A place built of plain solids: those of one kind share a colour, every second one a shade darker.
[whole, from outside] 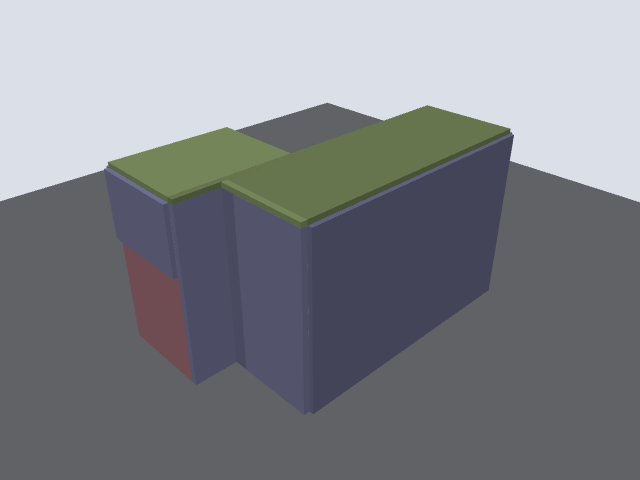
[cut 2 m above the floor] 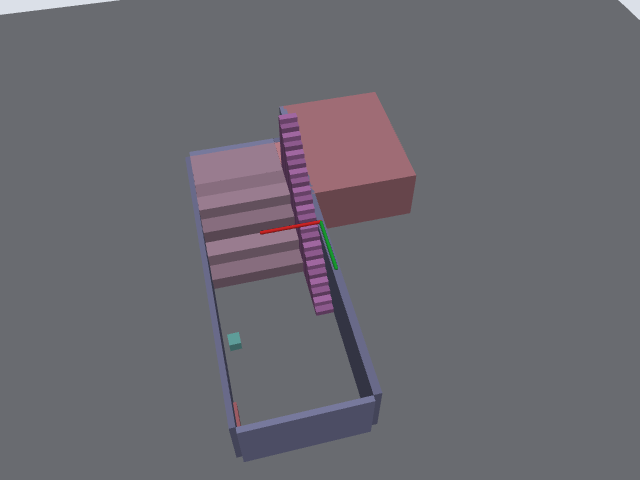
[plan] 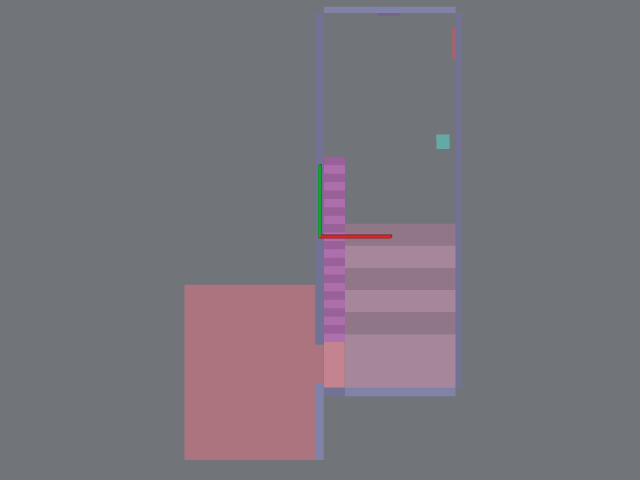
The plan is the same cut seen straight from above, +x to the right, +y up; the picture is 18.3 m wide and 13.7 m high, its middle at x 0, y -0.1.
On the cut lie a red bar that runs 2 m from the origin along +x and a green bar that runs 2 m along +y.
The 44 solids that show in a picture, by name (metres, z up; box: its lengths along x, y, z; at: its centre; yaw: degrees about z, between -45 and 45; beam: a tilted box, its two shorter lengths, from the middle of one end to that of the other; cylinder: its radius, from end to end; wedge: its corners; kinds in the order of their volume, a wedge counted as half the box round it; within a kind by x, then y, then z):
{
 "floor_1": {"box": [3.98, 5.0, 4.81], "at": [-1.88, -3.88, 2.1]},
 "floor_2": {"box": [0.6, 1.31, 4.81], "at": [0.41, -3.66, 2.1]},
 "wall_1": {"box": [3.73, 0.18, 2.73], "at": [-2.0, -6.47, 5.87]},
 "wall_2": {"box": [0.25, 2.19, 7.28], "at": [-0.01, -5.28, 3.59]},
 "wall_3": {"box": [0.25, 9.47, 7.28], "at": [-0.01, 1.64, 3.59]},
 "wall_4": {"box": [0.6, 0.25, 7.28], "at": [0.41, -4.44, 3.59]},
 "wall_5": {"box": [3.76, 0.18, 7.28], "at": [1.99, 6.47, 3.59]},
 "wall_6": {"box": [3.16, 0.25, 7.28], "at": [2.29, -4.44, 3.59]},
 "wall_7": {"box": [0.18, 10.69, 7.28], "at": [3.96, 1.03, 3.59]},
 "mass_1": {"box": [3.16, 1.54, 3.13], "at": [2.29, -3.55, 1.51]},
 "mass_2": {"box": [3.16, 0.63, 2.62], "at": [2.29, -2.47, 1.26]},
 "mass_3": {"box": [3.16, 0.63, 2.1], "at": [2.29, -1.84, 1.0]},
 "mass_4": {"box": [3.16, 0.63, 1.59], "at": [2.29, -1.21, 0.74]},
 "mass_5": {"box": [3.16, 0.63, 1.08], "at": [2.29, -0.58, 0.49]},
 "mass_6": {"box": [3.16, 0.63, 0.56], "at": [2.29, 0.05, 0.23]},
 "roof_1": {"box": [3.73, 5.0, 0.2], "at": [-2.0, -3.88, 7.33]},
 "roof_2": {"box": [0.25, 12.76, 0.2], "at": [-0.01, 0.0, 7.33]},
 "roof_3": {"box": [3.76, 0.25, 0.2], "at": [1.99, -4.44, 7.33]},
 "roof_4": {"box": [3.76, 10.69, 0.2], "at": [1.99, 1.03, 7.33]},
 "tread_1": {"wedge": [[0.11, -3.01, -0.05], [0.11, -3.01, 4.3], [0.11, -2.77, -0.05], [0.11, -2.77, 4.3], [0.71, -3.01, -0.05], [0.71, -3.01, 4.3], [0.71, -2.77, -0.05], [0.71, -2.77, 4.3]]},
 "tread_2": {"wedge": [[0.11, -2.77, -0.05], [0.11, -2.77, 4.1], [0.11, -2.53, -0.05], [0.11, -2.53, 4.11], [0.71, -2.77, -0.05], [0.71, -2.77, 4.1], [0.71, -2.53, -0.05], [0.71, -2.53, 4.11]]},
 "tread_3": {"wedge": [[0.11, -2.53, -0.05], [0.11, -2.53, 3.91], [0.11, -2.29, -0.05], [0.11, -2.29, 3.91], [0.71, -2.53, -0.05], [0.71, -2.53, 3.91], [0.71, -2.29, -0.05], [0.71, -2.29, 3.91]]},
 "tread_4": {"wedge": [[0.11, -2.29, -0.05], [0.11, -2.29, 3.71], [0.11, -2.05, -0.05], [0.11, -2.05, 3.72], [0.71, -2.29, -0.05], [0.71, -2.29, 3.71], [0.71, -2.05, -0.05], [0.71, -2.05, 3.72]]},
 "tread_5": {"wedge": [[0.11, -2.05, -0.05], [0.11, -2.05, 3.52], [0.11, -1.81, -0.05], [0.11, -1.81, 3.52], [0.71, -2.05, -0.05], [0.71, -2.05, 3.52], [0.71, -1.81, -0.05], [0.71, -1.81, 3.52]]},
 "tread_6": {"wedge": [[0.11, -1.81, -0.05], [0.11, -1.81, 3.32], [0.11, -1.57, -0.05], [0.11, -1.57, 3.33], [0.71, -1.81, -0.05], [0.71, -1.81, 3.32], [0.71, -1.57, -0.05], [0.71, -1.57, 3.32]]},
 "tread_7": {"wedge": [[0.11, -1.57, -0.05], [0.11, -1.57, 3.13], [0.11, -1.33, -0.05], [0.11, -1.33, 3.13], [0.71, -1.57, -0.05], [0.71, -1.57, 3.13], [0.71, -1.33, -0.05], [0.71, -1.33, 3.13]]},
 "tread_8": {"wedge": [[0.11, -1.33, -0.05], [0.11, -1.33, 2.93], [0.11, -1.09, -0.05], [0.11, -1.09, 2.93], [0.71, -1.33, -0.05], [0.71, -1.33, 2.93], [0.71, -1.09, -0.05], [0.71, -1.09, 2.93]]},
 "tread_9": {"wedge": [[0.11, -1.09, -0.05], [0.11, -1.09, 2.73], [0.11, -0.85, -0.05], [0.11, -0.85, 2.74], [0.71, -1.09, -0.05], [0.71, -1.09, 2.73], [0.71, -0.84, -0.05], [0.71, -0.84, 2.74]]},
 "tread_10": {"wedge": [[0.11, -0.85, -0.05], [0.11, -0.85, 2.54], [0.11, -0.61, -0.05], [0.11, -0.61, 2.54], [0.71, -0.85, -0.05], [0.71, -0.85, 2.54], [0.71, -0.61, -0.05], [0.71, -0.61, 2.54]]},
 "tread_11": {"wedge": [[0.11, -0.61, -0.05], [0.11, -0.61, 2.34], [0.11, -0.36, -0.05], [0.11, -0.36, 2.35], [0.71, -0.61, -0.05], [0.71, -0.61, 2.34], [0.71, -0.36, -0.05], [0.71, -0.36, 2.35]]},
 "tread_12": {"wedge": [[0.11, -0.37, -0.05], [0.11, -0.37, 2.15], [0.11, -0.13, -0.05], [0.11, -0.13, 2.15], [0.71, -0.37, -0.05], [0.71, -0.37, 2.15], [0.71, -0.13, -0.05], [0.71, -0.13, 2.15]]},
 "tread_13": {"wedge": [[0.11, -0.13, -0.05], [0.11, -0.13, 1.95], [0.11, 0.11, -0.05], [0.11, 0.11, 1.95], [0.71, -0.13, -0.05], [0.71, -0.13, 1.95], [0.71, 0.11, -0.05], [0.71, 0.11, 1.96]]},
 "tread_14": {"wedge": [[0.11, 0.11, -0.05], [0.11, 0.11, 1.76], [0.11, 0.35, -0.05], [0.11, 0.35, 1.76], [0.71, 0.11, -0.05], [0.71, 0.11, 1.76], [0.71, 0.35, -0.05], [0.71, 0.35, 1.76]]},
 "tread_15": {"wedge": [[0.11, 0.35, -0.05], [0.11, 0.35, 1.56], [0.11, 0.59, -0.05], [0.11, 0.59, 1.57], [0.71, 0.35, -0.05], [0.71, 0.35, 1.56], [0.71, 0.6, -0.05], [0.71, 0.6, 1.57]]},
 "tread_16": {"wedge": [[0.11, 0.59, -0.05], [0.11, 0.59, 1.37], [0.11, 0.83, -0.05], [0.11, 0.83, 1.37], [0.71, 0.59, -0.05], [0.71, 0.59, 1.37], [0.71, 0.83, -0.05], [0.71, 0.83, 1.37]]},
 "tread_17": {"wedge": [[0.11, 0.83, -0.05], [0.11, 0.83, 1.17], [0.11, 1.07, -0.05], [0.11, 1.07, 1.18], [0.71, 0.83, -0.05], [0.71, 0.83, 1.17], [0.71, 1.07, -0.05], [0.71, 1.07, 1.17]]},
 "tread_18": {"wedge": [[0.11, 1.07, -0.05], [0.11, 1.07, 0.98], [0.11, 1.31, -0.05], [0.11, 1.31, 0.98], [0.71, 1.07, -0.05], [0.71, 1.07, 0.98], [0.71, 1.31, -0.05], [0.71, 1.31, 0.98]]},
 "tread_19": {"wedge": [[0.11, 1.31, -0.05], [0.11, 1.31, 0.78], [0.11, 1.56, -0.05], [0.11, 1.56, 0.78], [0.71, 1.31, -0.05], [0.71, 1.31, 0.78], [0.71, 1.55, -0.05], [0.71, 1.55, 0.78]]},
 "tread_20": {"wedge": [[0.11, 1.55, -0.05], [0.11, 1.55, 0.58], [0.11, 1.79, -0.05], [0.11, 1.79, 0.59], [0.71, 1.55, -0.05], [0.71, 1.55, 0.59], [0.71, 1.79, -0.05], [0.71, 1.79, 0.59]]},
 "tread_21": {"wedge": [[0.11, 1.79, -0.05], [0.11, 1.79, 0.39], [0.11, 2.04, -0.05], [0.11, 2.04, 0.39], [0.71, 1.79, -0.05], [0.71, 1.79, 0.39], [0.71, 2.03, -0.05], [0.71, 2.03, 0.39]]},
 "tread_22": {"wedge": [[0.11, 2.03, -0.05], [0.11, 2.03, 0.2], [0.11, 2.28, -0.05], [0.11, 2.28, 0.2], [0.71, 2.03, -0.05], [0.71, 2.03, 0.19], [0.71, 2.28, -0.05], [0.71, 2.28, 0.2]]},
 "carton_1": {"box": [0.38, 0.42, 0.4], "at": [3.51, 2.7, 0.15], "yaw": 1.4},
 "radiator_1": {"box": [0.1, 0.9, 0.6], "at": [3.82, 5.51, 0.45]},
 "cabinet_1": {"box": [0.65, 0.09, 0.51], "at": [1.95, 6.33, 1.5]}
}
